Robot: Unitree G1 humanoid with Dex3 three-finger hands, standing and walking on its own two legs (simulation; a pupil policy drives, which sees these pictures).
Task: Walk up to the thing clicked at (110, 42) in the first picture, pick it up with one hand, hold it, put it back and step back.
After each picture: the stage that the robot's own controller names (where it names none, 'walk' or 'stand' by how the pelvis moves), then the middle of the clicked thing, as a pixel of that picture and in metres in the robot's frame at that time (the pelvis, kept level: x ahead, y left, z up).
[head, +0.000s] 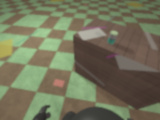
stand; (112, 38) +0.74 -0.18 +0.05
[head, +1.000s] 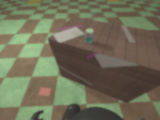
walk; (89, 36) +0.68 +0.07 +0.08
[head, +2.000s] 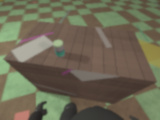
stand; (59, 49) +0.46 +0.25 +0.09
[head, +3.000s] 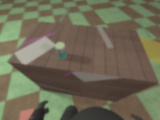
stand; (61, 51) +0.45 +0.23 +0.06
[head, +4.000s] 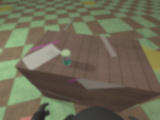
stand; (66, 58) +0.43 +0.20 +0.05
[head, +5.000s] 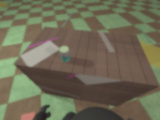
stand; (65, 54) +0.46 +0.21 +0.05
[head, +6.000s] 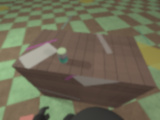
stand; (62, 56) +0.45 +0.23 +0.05
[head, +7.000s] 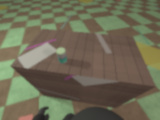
stand; (61, 56) +0.45 +0.23 +0.05
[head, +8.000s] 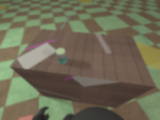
stand; (61, 56) +0.44 +0.23 +0.05
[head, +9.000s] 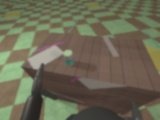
rise first; (68, 58) +0.44 +0.21 +0.05
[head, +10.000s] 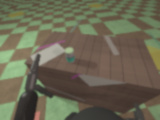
go down; (70, 55) +0.47 +0.21 +0.05
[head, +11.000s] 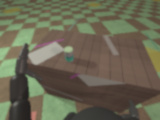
go down; (69, 54) +0.47 +0.20 +0.06
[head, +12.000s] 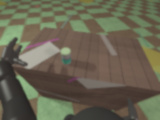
go down; (66, 56) +0.44 +0.19 +0.07
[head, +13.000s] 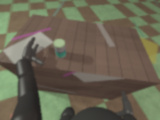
close in; (60, 49) +0.45 +0.19 +0.09
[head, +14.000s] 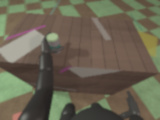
close; (54, 44) +0.48 +0.22 +0.11
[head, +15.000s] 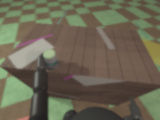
lift; (51, 59) +0.36 +0.25 +0.11
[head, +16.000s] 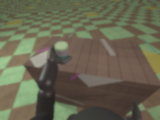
lift; (62, 53) +0.32 +0.17 +0.24
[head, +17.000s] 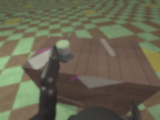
hold; (64, 52) +0.33 +0.16 +0.24
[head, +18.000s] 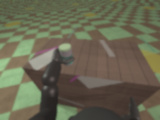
hold; (66, 55) +0.34 +0.16 +0.22
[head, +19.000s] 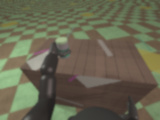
crouch; (63, 48) +0.38 +0.18 +0.24
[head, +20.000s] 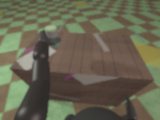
lower; (52, 36) +0.46 +0.23 +0.24
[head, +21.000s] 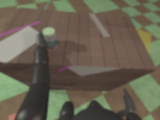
lower; (50, 39) +0.50 +0.22 +0.12
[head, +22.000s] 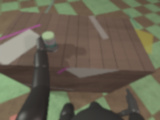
lower; (50, 42) +0.48 +0.23 +0.11
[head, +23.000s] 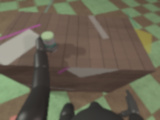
lower; (49, 42) +0.48 +0.23 +0.11
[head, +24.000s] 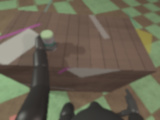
lower; (49, 41) +0.49 +0.23 +0.11
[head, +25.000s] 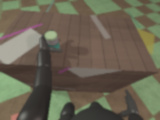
open; (53, 42) +0.49 +0.21 +0.11
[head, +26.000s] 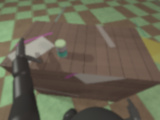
sink last; (61, 49) +0.46 +0.20 +0.09
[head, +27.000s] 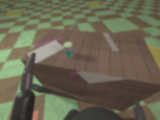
stand; (68, 50) +0.50 +0.22 +0.08
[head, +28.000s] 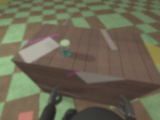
stand; (65, 48) +0.48 +0.21 +0.09
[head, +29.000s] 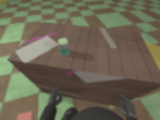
stand; (64, 47) +0.48 +0.22 +0.10
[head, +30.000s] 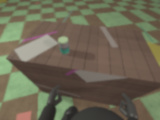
stand; (64, 46) +0.48 +0.21 +0.11
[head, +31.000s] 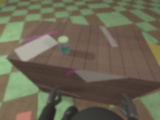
stand; (64, 45) +0.48 +0.21 +0.12
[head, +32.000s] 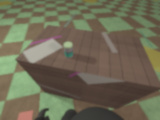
stand; (68, 50) +0.49 +0.20 +0.07
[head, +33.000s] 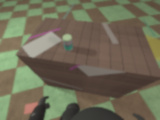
walk; (68, 43) +0.53 +0.19 +0.07
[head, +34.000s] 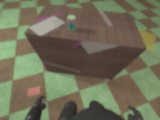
walk; (71, 23) +0.74 +0.21 +0.07
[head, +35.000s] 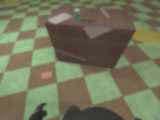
stand; (77, 15) +1.07 +0.24 +0.08
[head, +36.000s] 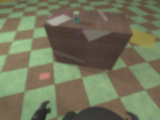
stand; (76, 17) +1.07 +0.23 +0.05
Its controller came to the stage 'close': yes
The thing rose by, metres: 0.20
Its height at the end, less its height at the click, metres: +0.00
